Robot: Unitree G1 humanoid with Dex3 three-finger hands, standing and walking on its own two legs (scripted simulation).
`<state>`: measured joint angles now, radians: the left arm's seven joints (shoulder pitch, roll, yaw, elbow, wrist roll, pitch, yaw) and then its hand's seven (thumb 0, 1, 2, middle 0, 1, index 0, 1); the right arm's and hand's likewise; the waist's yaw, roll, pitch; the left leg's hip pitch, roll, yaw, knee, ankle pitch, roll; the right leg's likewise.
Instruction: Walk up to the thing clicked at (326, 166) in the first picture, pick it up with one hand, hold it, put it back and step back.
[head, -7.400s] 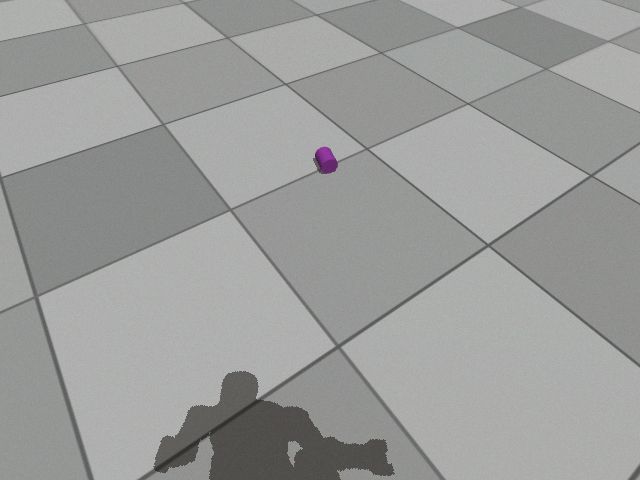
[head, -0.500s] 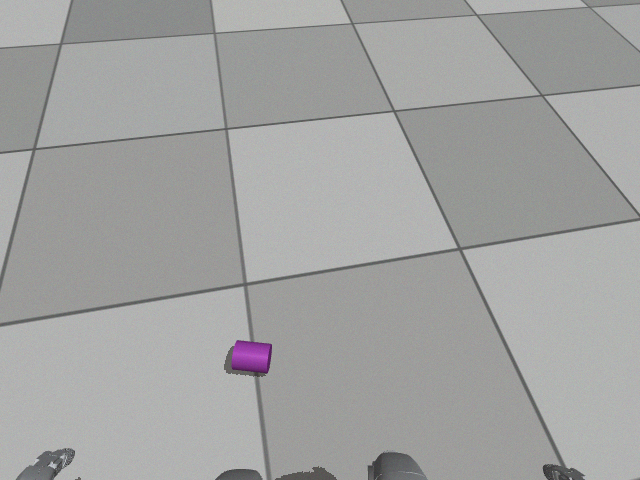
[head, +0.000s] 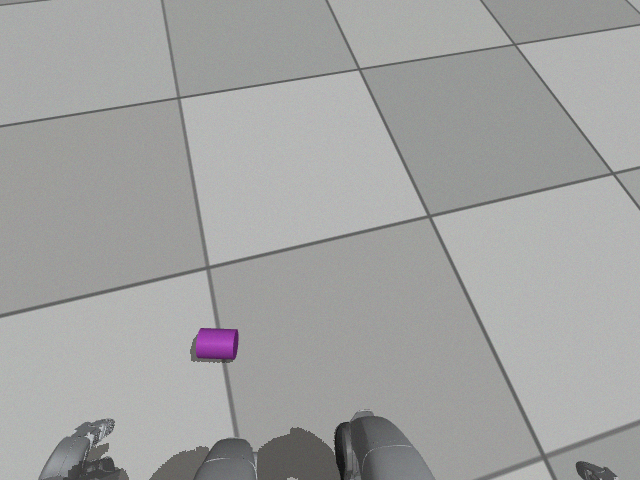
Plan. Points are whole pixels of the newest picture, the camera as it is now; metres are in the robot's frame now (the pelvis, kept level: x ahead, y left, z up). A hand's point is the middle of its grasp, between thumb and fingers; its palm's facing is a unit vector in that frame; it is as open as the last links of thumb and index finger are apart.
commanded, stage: walk up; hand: left
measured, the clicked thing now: (217, 343) +0.42 +0.25 -0.70
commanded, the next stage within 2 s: none
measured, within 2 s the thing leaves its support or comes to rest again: neither
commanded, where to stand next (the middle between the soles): +0.03 +0.02 m, yaw +0 degrees
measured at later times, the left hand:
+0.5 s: hand out of the picture +0.01 +0.30 -0.11, palm faces +0.13 -0.86 -0.49, open 7.4 cm
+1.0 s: hand out of the picture -0.11 +0.25 -0.11, palm faces +0.03 -0.89 -0.45, open 7.4 cm
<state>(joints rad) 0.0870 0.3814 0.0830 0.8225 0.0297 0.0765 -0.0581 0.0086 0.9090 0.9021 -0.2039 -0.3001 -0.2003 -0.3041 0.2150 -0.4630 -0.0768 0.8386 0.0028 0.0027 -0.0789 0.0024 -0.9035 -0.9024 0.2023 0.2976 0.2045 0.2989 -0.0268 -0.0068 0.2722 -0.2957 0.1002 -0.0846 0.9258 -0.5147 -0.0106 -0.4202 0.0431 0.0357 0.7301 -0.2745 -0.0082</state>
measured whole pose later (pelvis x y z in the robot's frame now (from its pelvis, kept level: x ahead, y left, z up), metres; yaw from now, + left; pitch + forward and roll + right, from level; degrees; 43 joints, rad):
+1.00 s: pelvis -0.10 -0.05 +0.02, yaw +0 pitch -5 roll -1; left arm 0.43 0.41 0.10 0.93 0.04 -0.05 -0.03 0.01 0.91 0.90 -0.21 -0.30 -0.20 -0.30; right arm 0.29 -0.45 -0.09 0.86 -0.04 0.05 0.04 0.00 -0.91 -0.90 0.20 0.30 0.20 0.30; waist 0.02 0.06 0.03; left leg -0.41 0.01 -0.12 0.95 -0.44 0.04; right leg -0.16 0.03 -0.05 0.61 -0.37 -0.03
